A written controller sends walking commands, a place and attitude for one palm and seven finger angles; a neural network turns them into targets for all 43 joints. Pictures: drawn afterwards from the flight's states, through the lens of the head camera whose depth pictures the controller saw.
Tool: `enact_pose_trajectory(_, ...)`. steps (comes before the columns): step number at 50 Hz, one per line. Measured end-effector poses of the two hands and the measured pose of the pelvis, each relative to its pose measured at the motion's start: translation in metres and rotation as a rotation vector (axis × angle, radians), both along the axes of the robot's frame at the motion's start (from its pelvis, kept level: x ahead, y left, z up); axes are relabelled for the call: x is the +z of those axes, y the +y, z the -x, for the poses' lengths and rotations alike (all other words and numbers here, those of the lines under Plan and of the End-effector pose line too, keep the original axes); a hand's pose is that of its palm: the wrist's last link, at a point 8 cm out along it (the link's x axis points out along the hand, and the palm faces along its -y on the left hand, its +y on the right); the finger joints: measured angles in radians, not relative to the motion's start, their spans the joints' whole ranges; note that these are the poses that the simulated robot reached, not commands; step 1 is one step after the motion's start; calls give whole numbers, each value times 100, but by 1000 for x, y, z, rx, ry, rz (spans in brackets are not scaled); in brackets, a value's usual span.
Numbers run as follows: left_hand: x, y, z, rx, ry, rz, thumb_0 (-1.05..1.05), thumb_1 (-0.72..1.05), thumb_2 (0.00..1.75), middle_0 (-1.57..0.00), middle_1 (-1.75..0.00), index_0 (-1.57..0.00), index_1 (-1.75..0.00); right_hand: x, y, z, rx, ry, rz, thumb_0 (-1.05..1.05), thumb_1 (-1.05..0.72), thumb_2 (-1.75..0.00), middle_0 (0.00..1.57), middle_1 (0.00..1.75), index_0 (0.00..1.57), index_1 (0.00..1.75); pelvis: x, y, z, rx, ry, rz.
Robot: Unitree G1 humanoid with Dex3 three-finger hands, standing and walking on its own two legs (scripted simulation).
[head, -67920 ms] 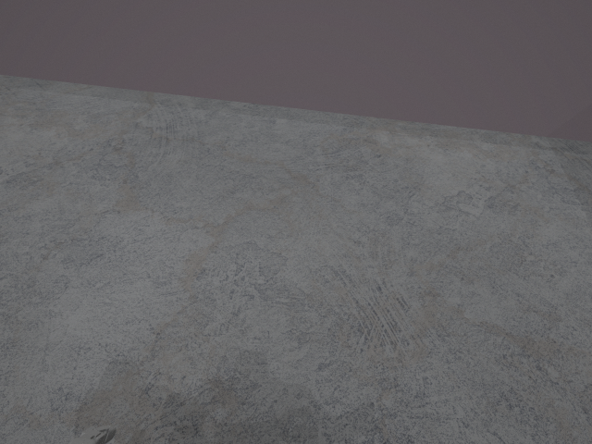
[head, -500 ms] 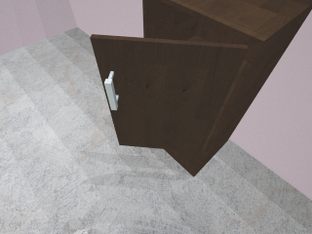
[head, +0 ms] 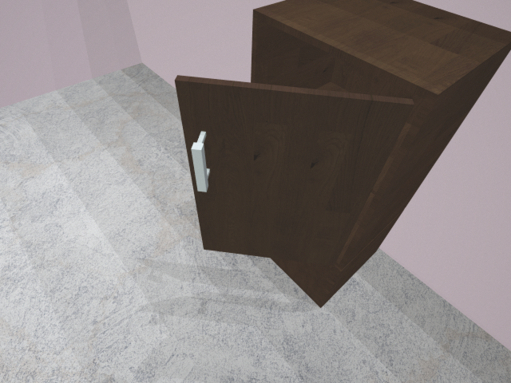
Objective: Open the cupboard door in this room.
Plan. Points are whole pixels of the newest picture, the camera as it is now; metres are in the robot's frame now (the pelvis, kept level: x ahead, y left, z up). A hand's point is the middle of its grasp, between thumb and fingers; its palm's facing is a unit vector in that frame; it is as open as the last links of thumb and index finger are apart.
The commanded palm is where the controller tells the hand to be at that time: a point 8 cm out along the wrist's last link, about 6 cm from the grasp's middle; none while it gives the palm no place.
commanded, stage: look again from close up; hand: left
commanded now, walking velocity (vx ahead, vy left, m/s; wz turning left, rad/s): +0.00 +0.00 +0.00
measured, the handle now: (202, 162) +0.53 +0.16 +0.01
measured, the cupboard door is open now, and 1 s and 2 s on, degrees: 41 41 41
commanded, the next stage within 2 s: raise the hand with hooked fingers in 0.52 s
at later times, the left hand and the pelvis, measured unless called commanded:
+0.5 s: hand out of the picture +0.03 +0.17 -0.17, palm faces -0.01 -0.98 -0.22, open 7.4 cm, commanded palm none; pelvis +0.01 -0.01 +0.00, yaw -1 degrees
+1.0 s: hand (158, 361) +0.16 +0.16 -0.06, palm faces -0.04 -1.00 -0.02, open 8.3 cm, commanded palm +0.14 +0.23 -0.05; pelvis -0.02 -0.04 -0.08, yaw +2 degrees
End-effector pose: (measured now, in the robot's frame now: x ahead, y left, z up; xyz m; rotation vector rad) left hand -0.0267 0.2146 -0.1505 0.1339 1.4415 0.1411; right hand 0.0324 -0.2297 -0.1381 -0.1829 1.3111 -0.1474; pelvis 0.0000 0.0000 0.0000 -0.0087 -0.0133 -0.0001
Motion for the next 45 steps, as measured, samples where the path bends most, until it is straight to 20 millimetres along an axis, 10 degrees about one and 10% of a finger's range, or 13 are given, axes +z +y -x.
enact_pose_trajectory(9, 5, 10, 7, 2, 3, -27, 1, 91, 90, -20, -30, -20, -30, -11, 7, 12, 15, -9, -30, 1, -93, -90, 20, 30, 20, 30, -4, 3, 0, 5, -6, -11)
enact_pose_trajectory(32, 9, -5, -64, -59, -119, -47, 1, 92, 90, -20, -30, -20, -30, -11, -11, 24, -27, 58, -45, 0, -91, -90, 20, 30, 20, 30, -1, -20, -8, -13, 6, -17)
enact_pose_trajectory(40, 128, 3, -191, 71, -1078, -45, 2, 86, 87, -20, -33, -21, -34, 19, -42, -65, 47, -452, 39, 1, -90, -90, 20, 30, 20, 30, -14, -27, 0, 39, 74, -20)
enact_pose_trajectory(45, 139, -2, -200, -132, -1416, 55, 1, 77, 84, -21, -39, -21, -39, 39, -61, -134, 140, -736, 77, 1, -90, -90, 20, 30, 20, 30, -45, -35, 14, 21, 174, -30)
